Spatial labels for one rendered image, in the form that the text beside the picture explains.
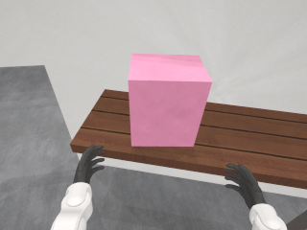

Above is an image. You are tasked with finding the robot left hand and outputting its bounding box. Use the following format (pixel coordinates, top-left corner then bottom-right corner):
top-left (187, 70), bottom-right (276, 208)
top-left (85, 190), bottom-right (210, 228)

top-left (73, 145), bottom-right (105, 184)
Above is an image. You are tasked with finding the right robot forearm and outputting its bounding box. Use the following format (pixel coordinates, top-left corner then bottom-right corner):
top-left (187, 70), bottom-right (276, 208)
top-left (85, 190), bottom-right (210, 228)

top-left (249, 203), bottom-right (288, 230)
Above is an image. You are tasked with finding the table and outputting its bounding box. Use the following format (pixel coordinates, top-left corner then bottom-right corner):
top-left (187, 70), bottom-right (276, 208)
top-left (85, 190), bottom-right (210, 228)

top-left (70, 89), bottom-right (307, 230)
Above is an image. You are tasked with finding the left robot forearm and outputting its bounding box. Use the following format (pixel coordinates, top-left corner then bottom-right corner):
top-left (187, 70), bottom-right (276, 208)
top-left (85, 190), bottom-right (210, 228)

top-left (51, 182), bottom-right (93, 230)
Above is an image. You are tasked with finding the carton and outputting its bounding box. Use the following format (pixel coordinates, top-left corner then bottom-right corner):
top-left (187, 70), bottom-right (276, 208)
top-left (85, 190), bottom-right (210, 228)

top-left (128, 53), bottom-right (213, 147)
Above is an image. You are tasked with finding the robot right hand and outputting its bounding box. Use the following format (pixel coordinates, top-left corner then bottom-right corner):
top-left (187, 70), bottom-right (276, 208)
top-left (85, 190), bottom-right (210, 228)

top-left (224, 164), bottom-right (267, 210)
